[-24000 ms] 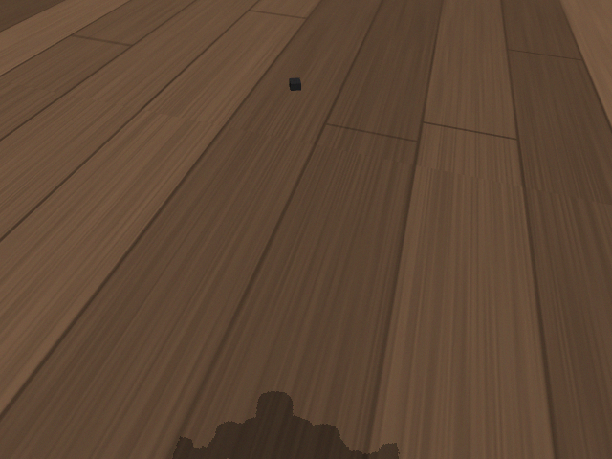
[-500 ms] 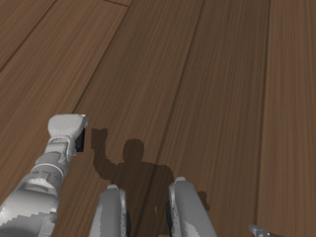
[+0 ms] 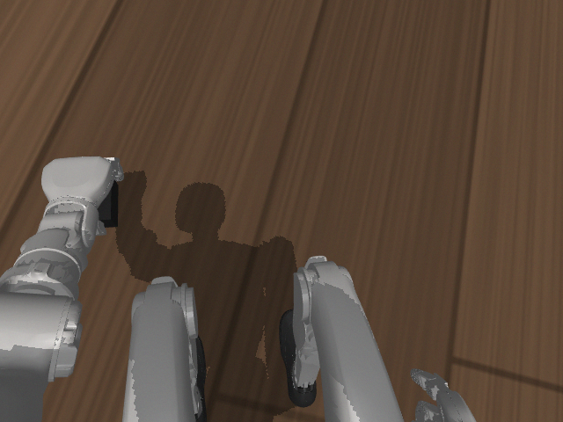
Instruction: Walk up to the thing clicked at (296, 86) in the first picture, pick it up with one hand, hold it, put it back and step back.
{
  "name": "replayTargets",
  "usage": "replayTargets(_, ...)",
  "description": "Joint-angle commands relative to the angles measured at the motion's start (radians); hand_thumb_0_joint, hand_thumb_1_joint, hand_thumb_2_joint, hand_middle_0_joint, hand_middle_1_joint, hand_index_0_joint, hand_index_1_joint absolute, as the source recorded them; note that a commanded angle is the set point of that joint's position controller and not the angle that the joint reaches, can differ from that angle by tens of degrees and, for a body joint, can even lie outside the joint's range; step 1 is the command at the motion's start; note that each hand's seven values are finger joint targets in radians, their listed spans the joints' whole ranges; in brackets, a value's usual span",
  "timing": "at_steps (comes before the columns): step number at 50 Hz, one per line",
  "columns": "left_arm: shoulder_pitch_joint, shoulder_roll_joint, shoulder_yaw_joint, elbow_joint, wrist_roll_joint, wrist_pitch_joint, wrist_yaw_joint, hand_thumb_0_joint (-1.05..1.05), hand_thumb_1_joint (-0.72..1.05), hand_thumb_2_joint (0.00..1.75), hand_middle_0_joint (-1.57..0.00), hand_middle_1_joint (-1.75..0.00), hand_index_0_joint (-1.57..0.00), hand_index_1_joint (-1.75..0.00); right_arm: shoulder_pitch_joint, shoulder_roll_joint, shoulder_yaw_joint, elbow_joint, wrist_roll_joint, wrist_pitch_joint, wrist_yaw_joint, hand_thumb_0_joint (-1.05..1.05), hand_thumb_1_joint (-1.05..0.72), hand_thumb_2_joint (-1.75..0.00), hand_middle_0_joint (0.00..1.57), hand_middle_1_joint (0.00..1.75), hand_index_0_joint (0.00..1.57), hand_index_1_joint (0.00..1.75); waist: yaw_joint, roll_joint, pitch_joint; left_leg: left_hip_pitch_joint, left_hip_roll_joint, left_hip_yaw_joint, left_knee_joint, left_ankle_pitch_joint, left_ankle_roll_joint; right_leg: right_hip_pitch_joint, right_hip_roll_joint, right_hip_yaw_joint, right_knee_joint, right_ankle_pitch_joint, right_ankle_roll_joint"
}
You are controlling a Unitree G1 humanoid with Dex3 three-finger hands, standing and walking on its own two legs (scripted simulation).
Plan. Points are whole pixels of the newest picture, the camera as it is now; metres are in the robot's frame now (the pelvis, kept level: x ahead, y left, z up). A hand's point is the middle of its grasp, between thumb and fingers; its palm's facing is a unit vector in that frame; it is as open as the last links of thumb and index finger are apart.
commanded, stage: crouch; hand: left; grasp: from above
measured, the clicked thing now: (92, 202) +0.45 +0.23 -0.19
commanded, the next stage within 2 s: lower in 0.76 s
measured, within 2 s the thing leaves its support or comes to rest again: neither
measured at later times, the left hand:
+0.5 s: hand (106, 207) +0.45 +0.23 -0.25, palm faces -0.46 -0.01 -0.89, open 10.0 cm
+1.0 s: hand (109, 208) +0.46 +0.23 -0.29, palm faces -0.48 -0.01 -0.88, open 10.0 cm
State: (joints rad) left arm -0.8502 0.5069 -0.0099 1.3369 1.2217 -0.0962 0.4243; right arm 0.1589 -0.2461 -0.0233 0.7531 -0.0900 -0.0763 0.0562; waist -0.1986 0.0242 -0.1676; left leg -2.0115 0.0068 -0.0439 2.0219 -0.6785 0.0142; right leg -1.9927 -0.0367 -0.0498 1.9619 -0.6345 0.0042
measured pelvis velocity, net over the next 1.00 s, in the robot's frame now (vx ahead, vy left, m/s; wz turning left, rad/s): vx -0.01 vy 0.00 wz -0.05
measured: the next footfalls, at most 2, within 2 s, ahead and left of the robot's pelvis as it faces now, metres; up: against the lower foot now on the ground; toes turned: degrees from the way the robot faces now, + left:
none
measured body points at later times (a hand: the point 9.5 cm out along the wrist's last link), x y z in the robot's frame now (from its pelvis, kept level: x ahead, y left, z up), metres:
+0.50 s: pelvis -0.01 +0.00 -0.07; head +0.23 +0.04 +0.30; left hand +0.47 +0.23 -0.20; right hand +0.02 -0.28 -0.19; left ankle +0.07 +0.11 -0.41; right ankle +0.09 -0.13 -0.41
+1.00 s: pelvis -0.01 +0.00 -0.11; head +0.24 +0.04 +0.26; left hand +0.48 +0.23 -0.24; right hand +0.01 -0.28 -0.21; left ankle +0.07 +0.11 -0.41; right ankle +0.09 -0.13 -0.41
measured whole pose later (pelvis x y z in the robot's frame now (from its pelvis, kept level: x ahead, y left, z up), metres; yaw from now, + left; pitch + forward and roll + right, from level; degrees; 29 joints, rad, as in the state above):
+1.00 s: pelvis -0.01 +0.00 -0.11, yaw -3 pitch +35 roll -6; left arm -1.01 0.67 0.06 1.54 1.28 -0.17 0.45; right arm 0.17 -0.28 0.04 0.76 -0.15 -0.10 0.14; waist -0.26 0.00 -0.04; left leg -2.29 0.01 -0.09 2.37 -0.70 0.02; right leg -2.26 -0.03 -0.08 2.28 -0.64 0.00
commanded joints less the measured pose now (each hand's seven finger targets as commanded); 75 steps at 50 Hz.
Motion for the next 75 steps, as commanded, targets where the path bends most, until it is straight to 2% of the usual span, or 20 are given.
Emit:
replayTargets(1,-0.379,0.203,0.038,-0.154,-0.009,-0.003,0.048,0.00,0.52,0.67,-0.93,-0.52,-0.94,-0.52,0.226,-0.210,-0.077,-0.009,-0.016,-0.012,0.008,0.00,-0.90,-0.90,0.20,0.30,0.20,0.30,-0.028,0.199,-0.682,0.510,-0.021,0.012,-0.180,0.266,0.001,0.310,0.035,-0.032,-0.165,0.253,-0.045)
replayTargets(6,-0.327,0.270,0.073,-0.117,-0.004,-0.007,0.030,0.00,0.56,0.68,-0.95,-0.55,-0.97,-0.54,0.225,-0.217,-0.077,-0.020,-0.023,-0.006,0.029,0.00,-0.90,-0.90,0.20,0.30,0.20,0.30,-0.010,0.185,-0.685,0.439,-0.025,0.029,-0.126,0.258,0.010,0.335,0.037,-0.031,-0.129,0.258,-0.040)
replayTargets(7,-0.332,0.224,0.048,-0.096,-0.013,-0.008,0.023,0.00,0.56,0.70,-0.97,-0.53,-0.97,-0.53,0.219,-0.212,-0.078,-0.021,-0.024,-0.007,0.034,0.00,-0.90,-0.90,0.20,0.30,0.20,0.30,-0.024,0.180,-0.661,0.423,-0.023,0.028,-0.113,0.246,0.010,0.313,0.037,-0.032,-0.120,0.249,-0.039)
replayTargets(11,-0.331,0.247,0.056,-0.100,-0.004,-0.029,0.008,0.00,0.59,0.69,-1.00,-0.53,-1.00,-0.53,0.222,-0.225,-0.078,-0.020,-0.026,-0.002,0.044,0.00,-0.90,-0.90,0.20,0.30,0.20,0.30,-0.029,0.194,-0.649,0.390,-0.025,0.025,-0.085,0.251,0.009,0.287,0.042,-0.040,-0.079,0.251,-0.042)
replayTargets(12,-0.362,0.292,0.082,-0.113,0.003,-0.035,0.013,0.00,0.59,0.71,-1.00,-0.54,-1.00,-0.54,0.224,-0.221,-0.068,-0.015,-0.025,0.001,0.044,0.00,-0.90,-0.90,0.20,0.30,0.20,0.30,-0.023,0.177,-0.666,0.372,-0.024,0.022,-0.077,0.229,0.012,0.277,0.044,-0.043,-0.072,0.235,-0.041)
replayTargets(16,-0.388,0.248,0.045,-0.051,0.008,-0.053,0.020,0.00,0.61,0.70,-1.02,-0.52,-1.02,-0.53,0.210,-0.234,-0.071,-0.016,-0.030,-0.005,0.051,0.00,-0.90,-0.90,0.20,0.30,0.20,0.30,-0.048,0.203,-0.596,0.328,-0.026,0.022,-0.059,0.151,0.010,0.200,0.047,-0.047,-0.045,0.159,-0.046)
replayTargets(19,-0.440,0.323,0.079,-0.066,0.026,-0.065,0.037,0.00,0.59,0.69,-1.01,-0.51,-1.01,-0.51,0.221,-0.243,-0.068,-0.004,-0.034,-0.009,0.051,0.00,-0.90,-0.90,0.20,0.30,0.20,0.30,-0.042,0.200,-0.617,0.332,-0.026,0.019,-0.036,0.139,0.011,0.178,0.046,-0.049,-0.024,0.146,-0.047)
replayTargets(25,-0.462,0.322,0.077,0.027,0.046,-0.070,0.064,0.00,0.64,0.70,-1.04,-0.53,-1.05,-0.53,0.226,-0.251,-0.048,0.006,-0.048,-0.017,0.060,0.00,-0.90,-0.90,0.20,0.30,0.20,0.30,-0.061,0.196,-0.591,0.258,-0.030,0.028,0.007,0.118,0.015,0.147,0.046,-0.056,0.009,0.129,-0.045)
replayTargets(41,-0.471,0.398,0.122,0.030,0.045,-0.077,0.060,0.00,0.69,0.70,-1.11,-0.50,-1.09,-0.52,0.246,-0.281,-0.031,0.009,-0.058,-0.022,0.071,0.00,-0.91,-0.90,0.20,0.30,0.20,0.30,-0.070,0.210,-0.584,0.186,-0.028,0.030,0.088,0.167,0.018,0.149,0.046,-0.072,0.083,0.188,-0.041)
replayTargets(43,-0.462,0.387,0.120,0.041,0.043,-0.079,0.059,0.00,0.68,0.71,-1.11,-0.50,-1.09,-0.52,0.251,-0.281,-0.031,0.011,-0.059,-0.021,0.074,0.00,-0.91,-0.90,0.20,0.30,0.20,0.30,-0.071,0.211,-0.584,0.191,-0.028,0.025,0.086,0.154,0.016,0.132,0.049,-0.080,0.088,0.175,-0.043)
replayTargets(44,-0.446,0.311,0.057,0.077,0.042,-0.075,0.050,0.00,0.63,0.70,-1.07,-0.51,-1.06,-0.52,0.240,-0.266,-0.022,0.010,-0.057,-0.021,0.077,0.00,-0.91,-0.90,0.20,0.30,0.20,0.30,-0.076,0.212,-0.559,0.187,-0.029,0.029,0.089,0.137,0.018,0.125,0.054,-0.077,0.080,0.161,-0.044)
replayTargets(45,-0.484,0.369,0.102,0.039,0.037,-0.082,0.055,0.00,0.59,0.67,-1.03,-0.50,-1.02,-0.52,0.239,-0.277,-0.026,0.001,-0.063,-0.024,0.076,0.00,-0.91,-0.90,0.20,0.30,0.20,0.30,-0.092,0.193,-0.566,0.167,-0.029,0.028,0.101,0.137,0.022,0.133,0.054,-0.081,0.079,0.165,-0.039)
replayTargets(47,-0.417,0.317,0.057,0.148,0.035,-0.069,0.052,0.00,0.54,0.64,-0.99,-0.49,-0.98,-0.50,0.227,-0.276,-0.014,0.004,-0.061,-0.025,0.079,0.00,-0.90,-0.90,0.20,0.30,0.20,0.30,-0.086,0.163,-0.506,0.133,-0.029,0.029,0.110,0.113,0.025,0.114,0.056,-0.081,0.080,0.139,-0.038)
replayTargets(48,-0.472,0.378,0.097,0.049,0.043,-0.081,0.060,0.00,0.54,0.63,-0.99,-0.48,-0.98,-0.49,0.248,-0.289,-0.018,0.008,-0.066,-0.028,0.081,0.00,-0.90,-0.90,0.20,0.30,0.20,0.30,-0.095,0.200,-0.542,0.153,-0.029,0.031,0.121,0.158,0.023,0.129,0.054,-0.084,0.095,0.186,-0.037)
replayTargets(51,-0.475,0.351,0.069,0.114,0.045,-0.085,0.071,0.00,0.51,0.65,-0.98,-0.49,-0.96,-0.50,0.238,-0.281,-0.002,0.011,-0.068,-0.032,0.085,0.00,-0.90,-0.90,0.20,0.30,0.20,0.30,-0.097,0.205,-0.527,0.143,-0.028,0.022,0.137,0.154,0.020,0.102,0.058,-0.091,0.115,0.180,-0.039)
replayTargets(56,-0.496,0.442,0.136,0.106,0.083,-0.106,0.109,0.00,0.52,0.64,-0.96,-0.51,-0.96,-0.51,0.246,-0.302,0.005,0.011,-0.081,-0.039,0.090,0.00,-0.90,-0.90,0.20,0.30,0.20,0.30,-0.108,0.266,-0.523,0.185,-0.025,0.004,0.141,0.160,0.008,0.058,0.055,-0.112,0.157,0.180,-0.041)
replayTargets(62,-0.514,0.448,0.137,0.143,0.105,-0.104,0.155,0.00,0.54,0.65,-0.97,-0.53,-0.97,-0.53,0.218,-0.311,0.019,-0.001,-0.107,-0.058,0.110,0.00,-0.90,-0.90,0.20,0.30,0.20,0.30,-0.132,0.301,-0.498,0.175,-0.026,0.004,0.180,0.132,0.011,0.021,0.056,-0.123,0.181,0.169,-0.036)
replayTargets(64,-0.471,0.480,0.170,0.140,0.107,-0.096,0.168,0.00,0.53,0.63,-0.95,-0.54,-0.95,-0.53,0.229,-0.317,0.016,0.010,-0.111,-0.055,0.114,0.00,-0.90,-0.90,0.20,0.30,0.20,0.30,-0.118,0.313,-0.527,0.177,-0.025,0.009,0.180,0.153,0.010,0.052,0.060,-0.125,0.180,0.187,-0.036)
replayTargets(66,-0.490,0.417,0.126,0.160,0.091,-0.089,0.167,0.00,0.52,0.65,-0.94,-0.53,-0.95,-0.52,0.211,-0.310,0.024,0.004,-0.114,-0.062,0.126,0.00,-0.90,-0.89,0.20,0.30,0.20,0.30,-0.134,0.313,-0.504,0.169,-0.023,0.001,0.177,0.132,0.008,0.025,0.063,-0.134,0.184,0.171,-0.038)
replayTargets(75,-0.459,0.507,0.187,0.237,0.082,-0.102,0.165,0.00,0.51,0.68,-0.94,-0.53,-0.94,-0.53,0.244,-0.336,0.053,0.008,-0.134,-0.080,0.151,0.00,-0.90,-0.89,0.20,0.30,0.20,0.30,-0.163,0.240,-0.447,0.083,-0.021,-0.005,0.243,0.170,0.020,0.081,0.067,-0.139,0.200,0.216,-0.026)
